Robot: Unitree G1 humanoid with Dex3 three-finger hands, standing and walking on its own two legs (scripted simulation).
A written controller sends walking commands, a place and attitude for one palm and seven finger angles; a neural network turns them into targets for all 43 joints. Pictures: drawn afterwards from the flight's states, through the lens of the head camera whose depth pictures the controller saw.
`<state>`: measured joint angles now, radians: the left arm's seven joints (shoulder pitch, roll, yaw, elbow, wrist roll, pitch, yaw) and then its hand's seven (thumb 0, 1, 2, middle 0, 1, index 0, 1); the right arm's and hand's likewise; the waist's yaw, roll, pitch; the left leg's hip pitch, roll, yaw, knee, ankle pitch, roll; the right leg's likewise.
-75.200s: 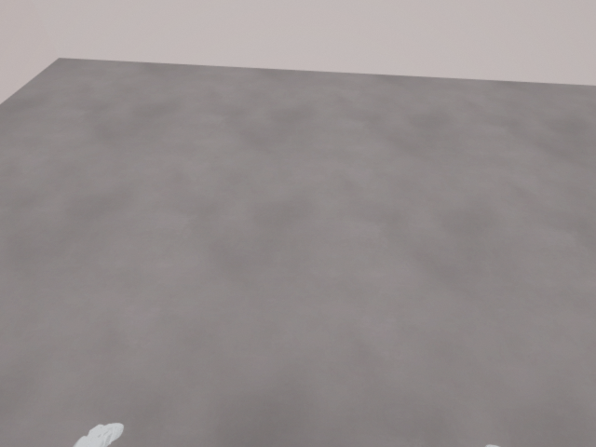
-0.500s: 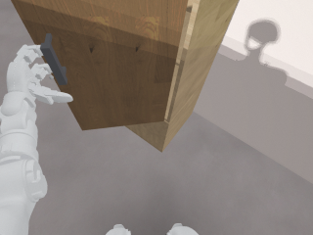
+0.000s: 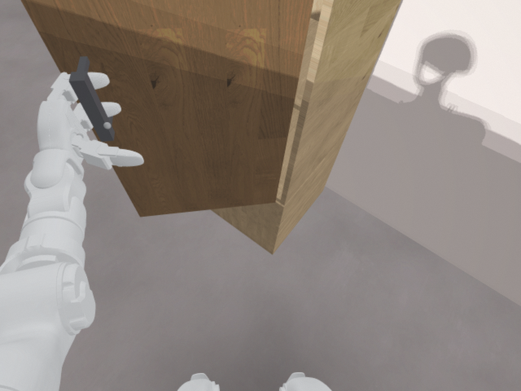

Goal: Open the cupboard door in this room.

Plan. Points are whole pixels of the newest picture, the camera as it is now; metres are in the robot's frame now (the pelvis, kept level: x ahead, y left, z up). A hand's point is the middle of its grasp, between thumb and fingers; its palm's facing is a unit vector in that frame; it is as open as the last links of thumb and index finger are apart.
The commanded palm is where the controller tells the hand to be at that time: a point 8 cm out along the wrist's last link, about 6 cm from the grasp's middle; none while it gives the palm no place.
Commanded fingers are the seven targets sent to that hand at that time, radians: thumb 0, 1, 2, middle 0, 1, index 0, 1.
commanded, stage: slide the fingers in behind the handle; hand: left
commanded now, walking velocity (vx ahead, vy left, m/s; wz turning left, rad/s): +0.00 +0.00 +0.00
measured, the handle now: (96, 100) +0.55 +0.24 +0.11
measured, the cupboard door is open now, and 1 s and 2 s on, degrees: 46 47 77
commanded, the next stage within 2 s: close the thumb around the handle in 0.34 s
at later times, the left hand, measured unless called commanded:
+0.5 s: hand (108, 125) +0.49 +0.21 +0.11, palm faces +0.09 -1.00 +0.01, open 14.0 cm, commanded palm +0.46 +0.25 +0.11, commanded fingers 0.00 -0.28 0.40 -0.32 -1.22 -0.32 -1.22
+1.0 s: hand (108, 127) +0.49 +0.21 +0.11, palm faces +0.12 -0.99 +0.00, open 6.7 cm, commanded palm +0.46 +0.24 +0.11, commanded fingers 0.00 0.90 0.90 -0.40 -1.35 -0.40 -1.35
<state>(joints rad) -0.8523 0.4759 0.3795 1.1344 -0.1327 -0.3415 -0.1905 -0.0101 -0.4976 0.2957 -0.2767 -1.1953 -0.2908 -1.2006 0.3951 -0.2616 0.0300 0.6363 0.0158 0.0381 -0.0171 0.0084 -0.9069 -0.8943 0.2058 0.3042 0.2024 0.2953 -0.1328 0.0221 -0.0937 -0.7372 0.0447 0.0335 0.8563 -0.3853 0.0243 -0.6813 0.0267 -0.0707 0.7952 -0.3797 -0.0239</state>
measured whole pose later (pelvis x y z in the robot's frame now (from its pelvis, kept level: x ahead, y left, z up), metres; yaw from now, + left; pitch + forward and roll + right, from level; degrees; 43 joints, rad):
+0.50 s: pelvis +0.00 +0.00 +0.00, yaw +0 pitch +15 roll -2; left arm -0.85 0.46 0.36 1.13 -0.13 -0.34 -0.18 -0.01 -0.49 0.30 -0.28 -1.20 -0.29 -1.20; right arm 0.39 -0.26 0.02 0.64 0.01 0.04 -0.02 0.01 -0.91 -0.89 0.21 0.30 0.20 0.30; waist -0.13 0.02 -0.09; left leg -0.74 0.04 0.03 0.86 -0.39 0.03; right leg -0.68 0.02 -0.07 0.80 -0.39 -0.02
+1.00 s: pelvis +0.01 +0.01 +0.00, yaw +0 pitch +15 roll -2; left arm -0.81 0.43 0.35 1.09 -0.14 -0.35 -0.14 0.01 0.59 0.76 -0.33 -1.31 -0.33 -1.32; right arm 0.40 -0.26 0.01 0.66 0.01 0.04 -0.01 0.01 -0.91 -0.89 0.21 0.30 0.20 0.30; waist -0.12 0.03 -0.10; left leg -0.72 0.04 0.03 0.85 -0.40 0.03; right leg -0.67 0.02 -0.07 0.79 -0.39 -0.02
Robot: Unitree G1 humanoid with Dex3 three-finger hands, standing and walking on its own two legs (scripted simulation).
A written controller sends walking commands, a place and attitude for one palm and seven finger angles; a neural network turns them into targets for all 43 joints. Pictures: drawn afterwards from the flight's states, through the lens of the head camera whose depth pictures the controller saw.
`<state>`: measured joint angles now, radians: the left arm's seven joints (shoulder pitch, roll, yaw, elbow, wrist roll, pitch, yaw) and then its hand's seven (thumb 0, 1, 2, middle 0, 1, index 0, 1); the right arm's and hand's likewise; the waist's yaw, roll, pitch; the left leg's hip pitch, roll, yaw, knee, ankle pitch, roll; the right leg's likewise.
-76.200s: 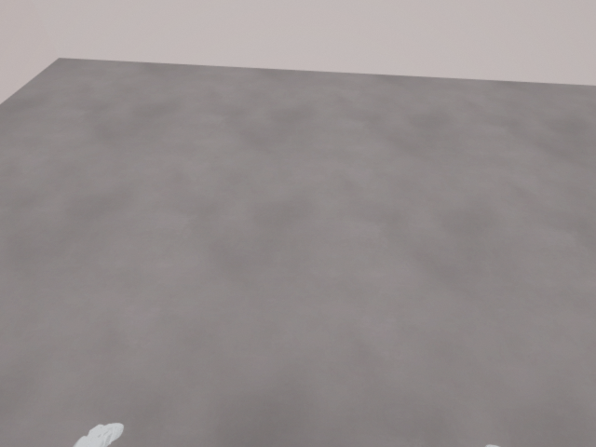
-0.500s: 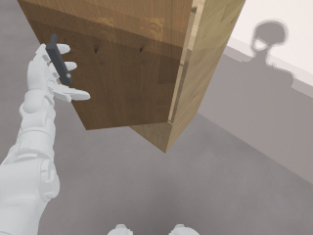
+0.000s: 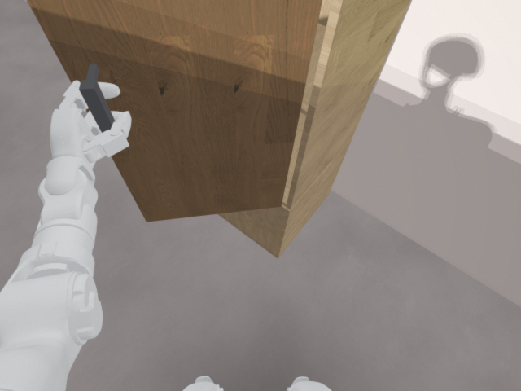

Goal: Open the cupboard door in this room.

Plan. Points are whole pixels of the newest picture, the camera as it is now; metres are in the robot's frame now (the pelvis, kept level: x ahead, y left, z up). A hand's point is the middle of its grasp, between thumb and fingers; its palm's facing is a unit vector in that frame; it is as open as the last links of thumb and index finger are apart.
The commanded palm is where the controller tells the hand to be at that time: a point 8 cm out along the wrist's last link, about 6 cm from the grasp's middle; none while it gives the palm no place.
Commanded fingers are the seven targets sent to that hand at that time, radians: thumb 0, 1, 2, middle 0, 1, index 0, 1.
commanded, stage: close the thumb around the handle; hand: left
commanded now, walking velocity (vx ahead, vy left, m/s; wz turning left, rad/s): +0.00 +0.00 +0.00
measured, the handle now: (105, 108) +0.53 +0.23 +0.11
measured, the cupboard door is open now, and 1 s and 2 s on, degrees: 47 77 91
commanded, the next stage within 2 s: pull the door open along its arc in 0.14 s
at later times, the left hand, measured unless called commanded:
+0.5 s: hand (117, 144) +0.46 +0.20 +0.11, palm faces +0.08 -1.00 +0.00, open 5.8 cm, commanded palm +0.40 +0.25 +0.11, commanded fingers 0.00 0.90 0.90 -0.40 -1.35 -0.40 -1.35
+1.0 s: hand (168, 219) +0.33 +0.11 +0.11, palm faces +0.30 -0.95 +0.09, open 6.2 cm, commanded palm +0.26 +0.18 +0.11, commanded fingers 0.00 0.90 0.90 -0.40 -1.35 -0.40 -1.35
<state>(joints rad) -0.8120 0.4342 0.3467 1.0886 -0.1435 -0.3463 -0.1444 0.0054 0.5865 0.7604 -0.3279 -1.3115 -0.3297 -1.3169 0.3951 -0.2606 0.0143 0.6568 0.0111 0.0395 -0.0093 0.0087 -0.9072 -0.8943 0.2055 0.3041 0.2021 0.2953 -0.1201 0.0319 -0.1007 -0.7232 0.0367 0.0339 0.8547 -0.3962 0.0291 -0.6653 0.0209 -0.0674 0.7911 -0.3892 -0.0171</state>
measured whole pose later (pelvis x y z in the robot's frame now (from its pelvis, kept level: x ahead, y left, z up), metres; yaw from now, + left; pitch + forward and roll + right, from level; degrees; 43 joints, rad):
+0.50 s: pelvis +0.01 +0.00 +0.01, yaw -1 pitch +14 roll -2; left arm -0.64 0.41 0.37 0.93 -0.18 -0.32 -0.21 0.01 0.75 0.77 -0.34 -1.34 -0.33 -1.34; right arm 0.39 -0.27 0.01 0.61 0.03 0.06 -0.02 0.01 -0.91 -0.89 0.20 0.30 0.20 0.30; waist -0.11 0.04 -0.11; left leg -0.66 0.05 0.06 0.81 -0.39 0.02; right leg -0.62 0.03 -0.04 0.76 -0.38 -0.02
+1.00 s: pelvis +0.01 -0.02 +0.02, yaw +0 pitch +5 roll +0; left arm 0.02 0.01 0.04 0.05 -0.13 -0.06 0.28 0.02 0.69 0.75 -0.33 -1.27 -0.34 -1.28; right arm 0.17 -0.19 0.03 0.51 -0.01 0.04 0.01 0.01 -0.91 -0.89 0.20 0.30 0.20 0.30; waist -0.02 0.03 -0.10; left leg -0.42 0.03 0.05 0.69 -0.36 0.00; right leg -0.40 0.02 -0.04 0.69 -0.38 -0.04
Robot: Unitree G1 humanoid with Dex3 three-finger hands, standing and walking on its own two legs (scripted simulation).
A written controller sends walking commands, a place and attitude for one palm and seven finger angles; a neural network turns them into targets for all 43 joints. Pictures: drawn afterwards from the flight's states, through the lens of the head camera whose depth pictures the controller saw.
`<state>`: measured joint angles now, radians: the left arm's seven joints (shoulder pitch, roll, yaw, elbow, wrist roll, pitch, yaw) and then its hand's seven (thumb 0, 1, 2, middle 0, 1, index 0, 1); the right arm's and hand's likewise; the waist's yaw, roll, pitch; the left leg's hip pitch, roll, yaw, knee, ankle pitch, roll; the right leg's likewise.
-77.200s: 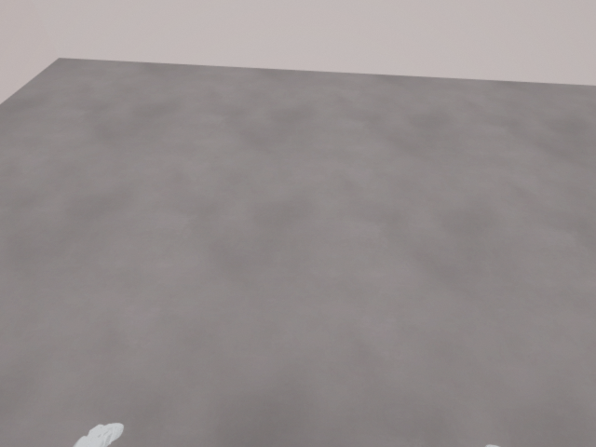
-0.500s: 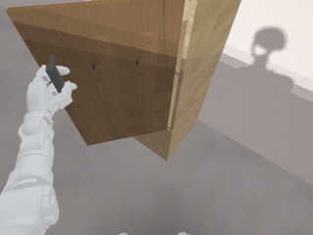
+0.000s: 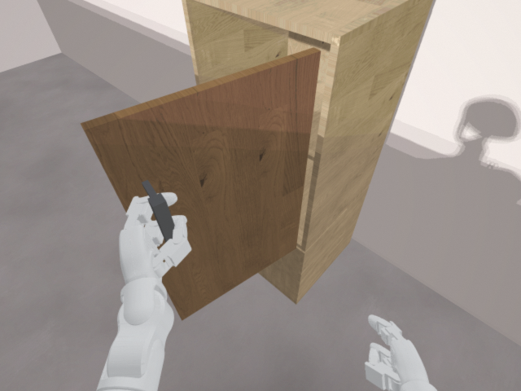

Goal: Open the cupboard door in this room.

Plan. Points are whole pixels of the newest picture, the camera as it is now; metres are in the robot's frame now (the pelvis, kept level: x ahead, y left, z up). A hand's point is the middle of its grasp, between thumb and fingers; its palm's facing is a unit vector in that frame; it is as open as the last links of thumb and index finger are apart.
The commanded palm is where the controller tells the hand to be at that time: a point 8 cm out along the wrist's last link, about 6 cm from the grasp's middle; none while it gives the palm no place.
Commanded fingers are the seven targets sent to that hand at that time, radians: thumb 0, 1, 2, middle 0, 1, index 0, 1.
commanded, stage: pull the door open along its arc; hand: left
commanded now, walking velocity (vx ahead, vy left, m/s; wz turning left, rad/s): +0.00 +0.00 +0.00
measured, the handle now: (161, 217) +0.36 +0.18 +0.09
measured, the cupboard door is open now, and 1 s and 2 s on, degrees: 77 91 91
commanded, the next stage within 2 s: open thumb and fingers to let go in 0.34 s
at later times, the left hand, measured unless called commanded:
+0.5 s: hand (224, 270) +0.27 +0.06 +0.09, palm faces +0.41 -0.91 -0.02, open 6.2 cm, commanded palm +0.22 +0.11 +0.09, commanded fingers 0.00 0.62 0.78 -0.38 -1.32 -0.38 -1.32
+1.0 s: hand (208, 274) +0.26 +0.08 +0.09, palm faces +0.45 -0.89 +0.00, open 13.1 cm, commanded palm +0.21 +0.11 +0.09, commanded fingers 0.00 -0.50 0.30 -0.24 -0.85 -0.24 -0.85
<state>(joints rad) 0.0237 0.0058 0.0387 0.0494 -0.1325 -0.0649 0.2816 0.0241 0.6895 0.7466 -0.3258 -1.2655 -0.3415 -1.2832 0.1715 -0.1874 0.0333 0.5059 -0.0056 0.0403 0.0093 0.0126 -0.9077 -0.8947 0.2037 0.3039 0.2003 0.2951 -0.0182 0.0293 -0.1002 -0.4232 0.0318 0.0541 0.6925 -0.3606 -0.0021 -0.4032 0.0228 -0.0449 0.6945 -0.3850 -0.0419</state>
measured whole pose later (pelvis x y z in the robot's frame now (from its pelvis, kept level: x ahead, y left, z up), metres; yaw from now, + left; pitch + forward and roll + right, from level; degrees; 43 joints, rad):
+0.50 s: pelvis +0.00 -0.03 +0.00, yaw +4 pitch +2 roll +1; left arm 0.23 -0.07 -0.25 -0.15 0.03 0.01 0.55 0.02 0.67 0.75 -0.32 -1.30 -0.34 -1.33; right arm 0.19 -0.20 0.01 0.57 -0.05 0.06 0.00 0.02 -0.91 -0.90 0.20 0.30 0.20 0.30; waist -0.02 0.06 -0.07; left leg -0.37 0.03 -0.02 0.70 -0.36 -0.03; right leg -0.32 0.03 -0.12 0.70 -0.42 -0.08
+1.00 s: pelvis -0.03 -0.01 +0.00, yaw +4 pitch +1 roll +0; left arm 0.09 -0.09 -0.24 -0.02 0.05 -0.02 0.60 0.00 -0.34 0.36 -0.29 -1.17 -0.30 -1.17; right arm 0.15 -0.18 0.02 0.59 -0.05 0.05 -0.01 0.01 -0.91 -0.89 0.20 0.30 0.20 0.30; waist 0.01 0.05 -0.05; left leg -0.42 0.01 -0.03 0.73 -0.34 -0.02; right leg -0.37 0.01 -0.12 0.73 -0.39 -0.06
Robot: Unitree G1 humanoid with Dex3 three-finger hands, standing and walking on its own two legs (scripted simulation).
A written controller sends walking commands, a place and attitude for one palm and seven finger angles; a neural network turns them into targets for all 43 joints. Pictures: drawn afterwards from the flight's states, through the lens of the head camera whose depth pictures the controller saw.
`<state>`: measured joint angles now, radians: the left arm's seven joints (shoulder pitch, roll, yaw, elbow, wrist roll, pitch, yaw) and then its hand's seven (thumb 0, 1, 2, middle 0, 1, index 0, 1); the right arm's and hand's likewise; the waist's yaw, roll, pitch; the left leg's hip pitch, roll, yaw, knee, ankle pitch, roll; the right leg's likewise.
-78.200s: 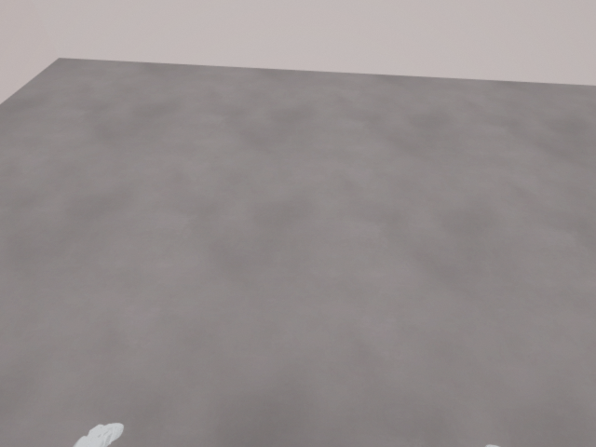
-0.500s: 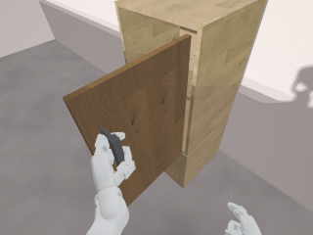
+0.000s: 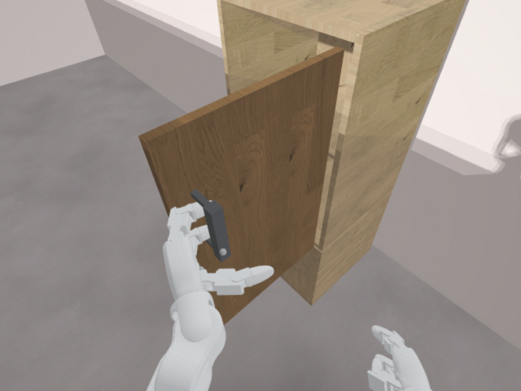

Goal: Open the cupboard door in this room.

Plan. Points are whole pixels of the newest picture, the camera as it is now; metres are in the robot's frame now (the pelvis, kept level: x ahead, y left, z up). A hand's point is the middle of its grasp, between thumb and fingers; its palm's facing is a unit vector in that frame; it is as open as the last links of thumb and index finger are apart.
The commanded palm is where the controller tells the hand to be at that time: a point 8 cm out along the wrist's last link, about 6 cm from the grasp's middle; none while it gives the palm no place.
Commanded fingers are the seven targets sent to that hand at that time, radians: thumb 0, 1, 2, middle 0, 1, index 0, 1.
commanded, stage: open thumb and fingers to let go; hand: left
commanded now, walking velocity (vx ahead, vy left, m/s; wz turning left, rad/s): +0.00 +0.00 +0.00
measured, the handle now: (210, 225) +0.34 +0.10 +0.09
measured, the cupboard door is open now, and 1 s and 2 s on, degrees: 91 91 91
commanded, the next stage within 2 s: slide the hand sideways off the handle in 0.26 s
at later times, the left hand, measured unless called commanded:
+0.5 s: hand (224, 261) +0.28 +0.07 +0.09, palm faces +0.08 -0.99 -0.07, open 16.3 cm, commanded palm +0.25 +0.10 +0.09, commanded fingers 0.00 -0.50 0.30 -0.15 -0.30 -0.15 -0.30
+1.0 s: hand (203, 284) +0.24 +0.10 +0.10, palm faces +0.00 -1.00 +0.02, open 16.4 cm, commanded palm +0.20 +0.15 +0.09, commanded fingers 0.00 -0.50 0.30 -0.15 -0.30 -0.15 -0.30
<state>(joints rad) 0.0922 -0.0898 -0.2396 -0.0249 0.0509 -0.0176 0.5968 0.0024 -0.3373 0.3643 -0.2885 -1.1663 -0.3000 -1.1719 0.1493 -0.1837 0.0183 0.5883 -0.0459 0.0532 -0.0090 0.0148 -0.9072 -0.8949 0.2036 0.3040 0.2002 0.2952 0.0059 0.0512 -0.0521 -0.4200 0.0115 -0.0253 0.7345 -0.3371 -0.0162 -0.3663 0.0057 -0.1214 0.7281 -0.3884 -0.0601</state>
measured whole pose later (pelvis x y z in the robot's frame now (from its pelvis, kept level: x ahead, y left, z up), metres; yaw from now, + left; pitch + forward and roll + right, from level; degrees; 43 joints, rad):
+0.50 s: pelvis -0.02 +0.02 +0.00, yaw +0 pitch +1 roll +0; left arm -0.01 0.01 -0.25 0.08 0.04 -0.08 0.31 -0.01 -0.49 0.30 -0.18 -0.38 -0.11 -0.41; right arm 0.18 -0.18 0.03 0.57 -0.02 0.05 -0.01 0.01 -0.91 -0.89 0.20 0.30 0.20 0.30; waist 0.02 0.03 -0.04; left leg -0.46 -0.01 -0.01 0.76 -0.32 0.01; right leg -0.41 -0.02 -0.10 0.76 -0.37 -0.04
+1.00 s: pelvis +0.01 +0.02 +0.00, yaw -3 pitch +2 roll +0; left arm 0.36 0.06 -0.19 -0.24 -0.06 -0.11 0.13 -0.01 -0.50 0.30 -0.14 -0.30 -0.14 -0.30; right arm 0.23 -0.20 0.05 0.47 0.00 -0.02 0.01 0.02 -0.91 -0.89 0.20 0.30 0.20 0.30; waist 0.01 0.04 -0.05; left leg -0.42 0.01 0.03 0.75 -0.36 0.01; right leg -0.39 0.00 -0.07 0.75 -0.39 -0.03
